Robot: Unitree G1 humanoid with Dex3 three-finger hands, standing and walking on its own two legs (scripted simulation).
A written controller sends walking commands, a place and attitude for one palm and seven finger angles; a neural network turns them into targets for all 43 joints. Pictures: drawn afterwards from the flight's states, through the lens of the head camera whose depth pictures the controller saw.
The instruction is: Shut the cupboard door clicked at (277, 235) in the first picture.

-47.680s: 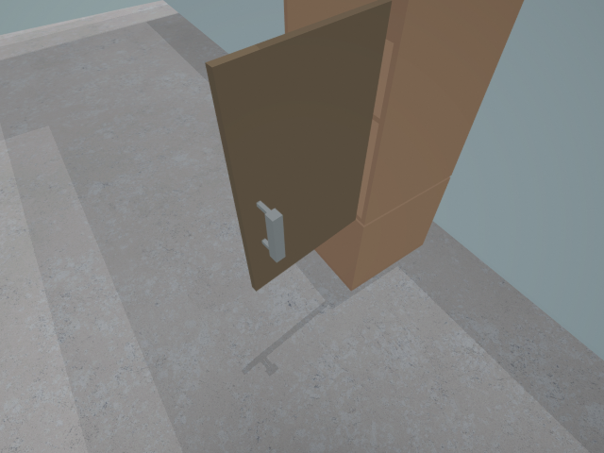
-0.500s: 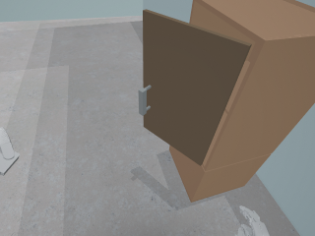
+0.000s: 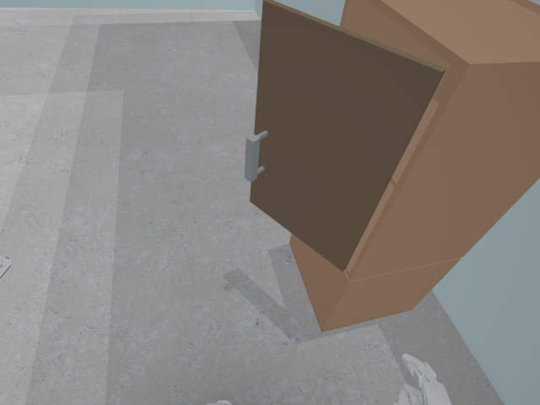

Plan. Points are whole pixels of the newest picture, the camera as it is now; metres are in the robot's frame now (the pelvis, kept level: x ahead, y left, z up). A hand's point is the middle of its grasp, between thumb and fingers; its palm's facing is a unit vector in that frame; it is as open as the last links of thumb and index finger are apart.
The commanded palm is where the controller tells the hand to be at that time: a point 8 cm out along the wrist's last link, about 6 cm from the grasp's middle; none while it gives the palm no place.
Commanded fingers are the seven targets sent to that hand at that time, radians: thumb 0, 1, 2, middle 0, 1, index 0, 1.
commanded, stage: step back with the hand held close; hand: left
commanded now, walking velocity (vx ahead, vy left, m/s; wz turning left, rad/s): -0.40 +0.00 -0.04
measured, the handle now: (257, 155) +0.73 +0.08 -0.09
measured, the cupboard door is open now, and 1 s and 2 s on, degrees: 33 33 33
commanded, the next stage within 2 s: stop stepping back and stand still in 0.40 s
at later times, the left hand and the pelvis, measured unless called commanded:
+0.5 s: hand out of the picture +0.08 +0.27 +0.18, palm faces +0.54 -0.76 -0.36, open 7.4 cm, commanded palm +0.01 +0.29 +0.20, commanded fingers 0.00 0.90 0.90 -0.20 -0.30 -0.20 -0.30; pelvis -0.12 -0.02 +0.01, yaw +3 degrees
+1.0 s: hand out of the picture -0.04 +0.26 +0.19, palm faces +0.59 -0.76 -0.28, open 7.4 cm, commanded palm -0.11 +0.29 +0.20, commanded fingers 0.00 0.90 0.90 -0.20 -0.30 -0.20 -0.30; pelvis -0.22 -0.02 +0.00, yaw +4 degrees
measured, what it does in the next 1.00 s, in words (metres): walks backwards: right foot, then left foot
